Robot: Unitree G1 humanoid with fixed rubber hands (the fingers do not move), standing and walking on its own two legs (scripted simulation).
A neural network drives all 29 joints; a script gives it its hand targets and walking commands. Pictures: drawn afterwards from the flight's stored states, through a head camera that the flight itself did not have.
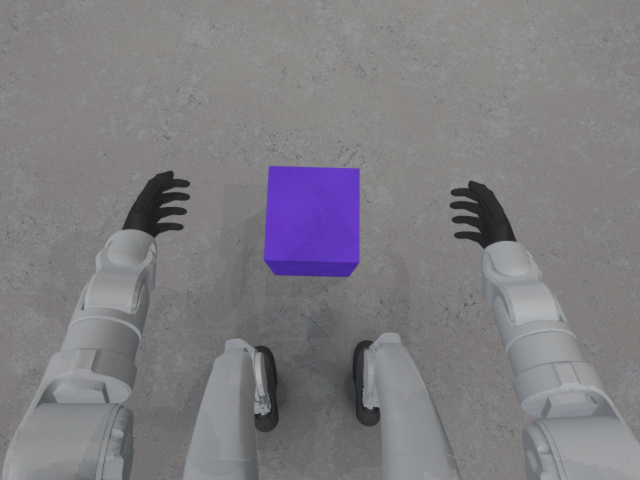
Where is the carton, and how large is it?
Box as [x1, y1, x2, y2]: [264, 166, 359, 276]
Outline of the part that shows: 269,166 264,260 275,274 348,276 358,263 359,168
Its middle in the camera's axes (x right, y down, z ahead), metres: -0.01 -0.04 +0.95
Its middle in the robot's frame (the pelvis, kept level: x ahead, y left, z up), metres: +0.52 +0.00 -0.54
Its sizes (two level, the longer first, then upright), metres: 0.210 0.200 0.250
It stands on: the floor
